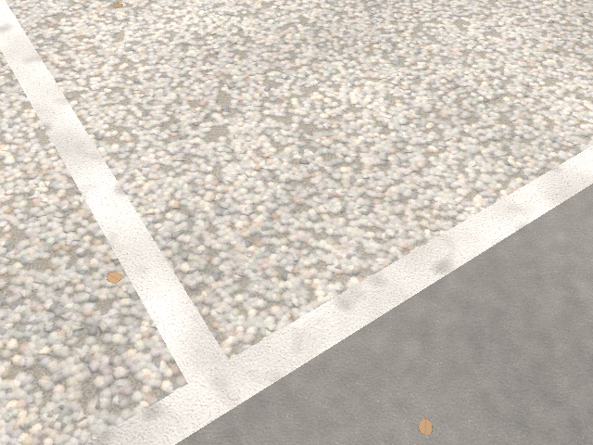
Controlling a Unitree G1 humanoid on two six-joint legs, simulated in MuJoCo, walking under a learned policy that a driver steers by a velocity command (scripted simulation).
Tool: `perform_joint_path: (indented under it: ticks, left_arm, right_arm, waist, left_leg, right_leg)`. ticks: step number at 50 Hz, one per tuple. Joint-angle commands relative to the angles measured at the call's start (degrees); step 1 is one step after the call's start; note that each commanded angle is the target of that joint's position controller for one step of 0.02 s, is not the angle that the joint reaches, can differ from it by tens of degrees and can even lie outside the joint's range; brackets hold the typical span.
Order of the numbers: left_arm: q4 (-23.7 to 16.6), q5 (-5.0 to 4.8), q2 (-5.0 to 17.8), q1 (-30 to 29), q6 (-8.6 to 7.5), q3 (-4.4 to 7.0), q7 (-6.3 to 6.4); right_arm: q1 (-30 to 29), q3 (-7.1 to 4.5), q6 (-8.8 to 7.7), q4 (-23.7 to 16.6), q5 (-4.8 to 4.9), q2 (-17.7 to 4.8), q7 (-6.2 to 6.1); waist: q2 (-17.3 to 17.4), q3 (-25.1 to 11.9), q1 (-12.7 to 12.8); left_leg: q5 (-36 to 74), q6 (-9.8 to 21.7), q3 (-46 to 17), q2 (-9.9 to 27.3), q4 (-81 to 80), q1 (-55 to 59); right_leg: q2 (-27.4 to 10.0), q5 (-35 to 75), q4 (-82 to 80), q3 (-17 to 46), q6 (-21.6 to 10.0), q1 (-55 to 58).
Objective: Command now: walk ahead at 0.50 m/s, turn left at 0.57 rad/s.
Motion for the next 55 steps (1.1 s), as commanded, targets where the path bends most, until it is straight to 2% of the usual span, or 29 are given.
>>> perform_joint_path:
  ticks: [1, 2, 3, 7, 11, 14, 17, 19, 20, 21, 22, 23, 24, 25, 26, 28, 30, 32, 34, 36, 37, 38, 39, 40, 44, 47, 50, 52, 55]
  left_arm:
    - [-8.07, -1.16, 6.76, -6.3, -4.75, 0.68, -0.61]
    - [-7.2, 0.31, 7.1, -5.57, -4.57, 1.12, -0.23]
    - [-6.91, 0.66, 7.51, -4.15, -3.8, 1.5, -0.3]
    - [-8.53, 2.02, 5.02, -6.83, -1.63, 1.18, -0.05]
    - [-11.23, 1.62, 3.09, -15.02, -1.88, 0.24, -0.47]
    - [-13.46, 1.47, 3.52, -18.66, -2.31, 0.2, -0.98]
    - [-13.46, 1.57, 5.44, -16.81, -2.7, 0.82, -1.64]
    - [-12.13, 2.09, 6.64, -12.05, -3.33, 1.33, -1.74]
    - [-11.4, 3.02, 7.79, -8.23, -3.78, 1.66, -1.54]
    - [-11.33, 4.5, 11.15, -2.83, -4.0, 2.1, -1.34]
    - [-10.25, 4.03, 11.69, -0.13, -2.83, 2.23, -1.51]
    - [-10.54, 1.61, 9.13, -0.39, -1.84, 1.85, -1.87]
    - [-11.65, 1.24, 5.97, -3.73, -1.11, 0.82, -1.77]
    - [-11.89, 1.79, 3.82, -7.13, -0.38, -0.26, -1.7]
    - [-11.91, 2.12, 2.37, -9.9, 0.12, -1.01, -1.66]
    - [-10.75, 2.91, 3.31, -12.31, 0.71, -0.89, -1.63]
    - [-9.81, 2.77, 4.63, -12.0, 0.86, -0.41, -1.34]
    - [-8.91, 2.08, 5.72, -10.6, 1.16, -0.11, -1.0]
    - [-8.68, 1.43, 5.78, -11.33, 1.9, -0.34, -0.77]
    - [-7.92, 1.26, 3.53, -10.35, 2.25, -1.35, -0.94]
    - [-7.47, 1.87, 2.25, -9.16, 2.1, -1.93, -1.22]
    - [-7.32, 2.13, 2.64, -6.92, 2.05, -1.6, -1.4]
    - [-6.9, 2.41, 3.18, -8.39, 2.12, -1.62, -1.26]
    - [-6.75, 2.23, 3.04, -8.72, 2.2, -1.64, -1.14]
    - [-4.67, 2.05, 3.06, -6.76, 2.31, -1.66, -0.64]
    - [-3.44, 1.15, 3.25, -6.62, 2.44, -1.44, -0.54]
    - [-3.84, 0.33, 2.45, -7.93, 0.85, -1.36, -1.01]
    - [-3.66, -0.15, 2.4, -7.34, -0.84, -1.25, -1.75]
    - [-0.14, -0.71, 4.1, -0.25, -1.63, -0.51, -2.78]
  right_arm:
    - [11.95, -2.47, -1.75, -0.98, -0.39, -9.02, -0.34]
    - [8.08, -1.88, -1.8, -1.82, -0.48, -7.18, -0.5]
    - [6.12, -1.34, -1.87, -2.8, -1.12, -6.09, -0.8]
    - [7.92, -1.81, -2.19, -2.64, -0.63, -8.54, -2.2]
    - [10.9, -2.02, -1.66, -1.81, -0.32, -9.04, -3.19]
    - [13.33, -2.27, -0.83, -0.49, -0.26, -9.45, -3.41]
    - [13.71, -2.02, 0.27, -0.32, -0.31, -8.17, -4.21]
    - [11.66, -1.71, 0.6, -1.12, -0.56, -7.17, -4.69]
    - [10.72, -1.21, 0.52, -1.88, -0.67, -5.88, -4.61]
    - [12.72, -0.08, 0.28, -3.42, -1.75, -2.9, -4.49]
    - [24.8, 0.7, 0.21, -1.9, -0.71, -0.99, -4.18]
    - [26.46, -0.24, 0.67, -0.22, -0.13, -7.21, -4.01]
    - [18.96, -0.99, 1.66, -0.79, 0.17, -9.67, -4.24]
    - [14.49, -0.98, 2.72, -1.43, -0.2, -9.57, -4.7]
    - [12.35, -0.95, 3.68, -2.04, -0.79, -8.74, -4.97]
    - [13.24, 0.04, 4.58, -1.86, -1.01, -4.92, -4.94]
    - [13.36, 0.9, 4.03, -1.29, -1.48, -2.74, -5.02]
    - [12.64, 1.01, 3.7, -0.83, -1.39, -3.19, -4.82]
    - [12.53, 0.91, 3.91, -0.04, -1.45, -3.55, -4.45]
    - [10.21, 0.98, 4.09, -0.57, -2.54, -3.84, -4.19]
    - [8.74, 0.8, 4.1, -1.77, -3.12, -5.77, -4.38]
    - [6.78, 0.02, 4.2, -1.27, -2.7, -9.09, -4.47]
    - [6.2, 0.58, 3.76, -1.22, -2.73, -5.97, -4.16]
    - [5.91, 1.16, 3.22, -0.95, -3.06, -4.14, -4.02]
    - [6.79, 1.26, 1.39, -0.08, -2.34, -4.12, -3.95]
    - [9.35, 0.72, 1.67, 0.79, -1.6, -5.5, -4.15]
    - [12.03, 0.24, 0.91, 0.85, -0.9, -7.1, -4.09]
    - [11.96, -0.24, -0.02, 1.22, -0.41, -8.28, -4.08]
    - [6.33, 0.08, -0.78, -0.69, -0.47, -6.15, -3.92]
  waist:
    - [1.04, -11.14, -5.16]
    - [-0.01, -8.48, -2.85]
    - [1.28, -7.92, -1.02]
    - [0.92, -5.58, -0.46]
    - [3.44, -3.61, -3.53]
    - [5.02, -3.2, -4.81]
    - [6.34, -5.52, -4.04]
    - [7.26, -7.4, -1.51]
    - [6.15, -10.25, 0.54]
    - [-1.69, -18.71, 1.2]
    - [-16.8, -27.59, -2.28]
    - [-11.76, -28.42, -1.71]
    - [-7.23, -20.31, 0.07]
    - [-3.91, -15.28, -0.21]
    - [-3.87, -11.52, -1.3]
    - [-7.76, -8.09, -3.51]
    - [-8.97, -9.64, -3.17]
    - [-8.44, -12.46, -2.51]
    - [-7.34, -12.3, -3.33]
    - [-5.85, -9.58, -3.38]
    - [-2.72, -8.46, -2.45]
    - [4.29, -5.72, 1.09]
    - [4.78, -4.52, -0.19]
    - [4.89, -3.5, -0.22]
    - [3.49, -4.3, -0.21]
    - [3.6, -3.92, -1.26]
    - [7.54, 0.57, -2.3]
    - [9.7, 1.75, -1.57]
    - [5.83, -0.29, 2.08]
  left_leg:
    - [-0.58, 12.52, -34.21, 17.21, -21.3, 35.86]
    - [5.53, 10.96, -28.44, 14.84, -21.68, 28.28]
    - [9.53, 10.38, -25.64, 13.47, -22.77, 23.57]
    - [17.09, 10.47, -19.93, 10.89, -25.19, 16.37]
    - [10.6, 7.01, -16.67, 7.26, -24.6, 13.72]
    - [17.44, 4.46, -17.26, 6.77, -20.35, 13.45]
    - [19.72, 2.79, -20.8, 8.29, -13.32, 19.4]
    - [24.47, 1.3, -21.97, 7.91, -6.85, 21.96]
    - [25.66, -0.74, -20.43, 4.75, -0.36, 20.91]
    - [9.24, -3.56, -17.84, 0.6, 14.52, 12.03]
    - [-31.56, -7.16, -14.64, -6.69, 31.61, -2.16]
    - [-29.47, -8.12, -16.77, -2.84, 37.92, -5.68]
    - [-25.27, -9.18, -14.97, -1.12, 39.68, -8.45]
    - [-22.13, -9.73, -13.05, 0.6, 37.14, -7.89]
    - [-20.01, -10.04, -12.53, 2.4, 33.06, -5.46]
    - [-17.69, -10.07, -8.99, 3.7, 20.9, 3.3]
    - [-16.02, -10.05, -6.65, 3.59, 11.47, 8.47]
    - [-9.73, -9.59, -6.19, 3.76, 4.87, 12.03]
    - [-2.36, -8.48, -4.96, 3.17, -2.96, 16.81]
    - [3.0, -6.29, -6.27, 4.0, -10.65, 21.52]
    - [4.16, -4.42, -11.25, 8.43, -12.98, 22.58]
    - [-5.6, -2.36, -12.43, 8.94, -12.82, 15.48]
    - [-13.49, -2.52, -11.43, 7.38, -14.36, 10.27]
    - [-14.52, -3.53, -10.9, 6.69, -15.07, 8.42]
    - [-1.27, -5.26, -9.81, 5.97, -12.36, 11.12]
    - [-16.97, -2.74, -10.52, 5.41, -13.17, 11.14]
    - [-27.66, 2.17, -20.53, 11.49, -19.08, 11.99]
    - [-23.13, 4.74, -26.06, 16.07, -20.1, 15.03]
    - [-11.09, 0.73, -16.12, 11.91, -13.04, 12.04]
  right_leg:
    - [-0.87, 6.05, 12.78, 8.95, -3.05, -34.86]
    - [-2.56, 8.89, 7.67, 8.98, -2.64, -30.62]
    - [-3.7, 10.92, 5.11, 9.5, -2.2, -26.56]
    - [-2.34, 17.88, -6.18, 7.64, 1.56, -24.88]
    - [0.97, 32.18, -23.77, 7.21, 2.5, -22.14]
    - [4.07, 36.53, -30.45, 6.46, 1.67, -17.89]
    - [4.82, 34.4, -33.84, 7.82, 0.07, -16.17]
    - [4.66, 33.87, -36.42, 7.17, -2.07, -11.53]
    - [2.8, 42.39, -38.75, 6.96, -3.77, -4.09]
    - [-7.97, 64.26, -33.04, 16.16, -8.26, 12.65]
    - [-21.41, 72.83, -32.58, 34.89, -20.05, 28.59]
    - [-21.58, 53.0, -35.54, 40.31, -20.33, 26.04]
    - [-17.93, 42.53, -37.7, 33.59, -17.75, 19.1]
    - [-14.74, 36.24, -39.75, 28.14, -15.67, 11.28]
    - [-12.57, 31.99, -41.82, 24.84, -14.69, 3.88]
    - [-7.58, 30.09, -45.29, 17.6, -12.77, -6.29]
    - [-6.74, 37.4, -44.67, 14.27, -13.58, -6.61]
    - [-8.18, 37.76, -44.01, 14.65, -14.37, -4.22]
    - [-7.79, 27.16, -43.83, 14.18, -13.18, -5.64]
    - [-5.24, 11.26, -44.31, 13.49, -8.78, -10.25]
    - [-3.24, 4.92, -42.53, 12.05, -5.58, -12.53]
    - [1.44, 4.01, -41.28, 7.19, -3.02, -10.84]
    - [2.13, 7.82, -39.16, 5.8, -1.67, -6.37]
    - [2.09, 10.27, -38.19, 5.83, -1.69, -4.91]
    - [1.61, 18.41, -36.1, 5.81, -2.9, -3.89]
    - [4.28, 4.28, -32.45, 2.95, -3.37, -6.64]
    - [5.6, 2.01, -25.06, 1.08, -4.16, -14.16]
    - [4.37, 6.02, -23.01, 1.89, -5.96, -16.98]
    - [3.04, 9.6, -30.35, 4.66, -9.05, -6.94]
Keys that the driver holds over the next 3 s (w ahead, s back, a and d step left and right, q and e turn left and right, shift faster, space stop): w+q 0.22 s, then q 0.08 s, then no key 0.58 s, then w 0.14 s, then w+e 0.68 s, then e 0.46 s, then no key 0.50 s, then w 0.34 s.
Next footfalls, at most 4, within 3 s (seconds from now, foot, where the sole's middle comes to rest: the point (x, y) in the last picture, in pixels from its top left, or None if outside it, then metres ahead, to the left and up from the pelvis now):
0.40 right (352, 443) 0.44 -0.09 -0.76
0.74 left None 0.33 0.14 -0.76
1.50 left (220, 335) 0.68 0.21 -0.76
1.96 right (341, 265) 0.89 -0.08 -0.76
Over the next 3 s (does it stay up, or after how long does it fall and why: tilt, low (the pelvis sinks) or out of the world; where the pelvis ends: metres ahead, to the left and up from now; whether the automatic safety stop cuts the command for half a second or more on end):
stays up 0.93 0.00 0.02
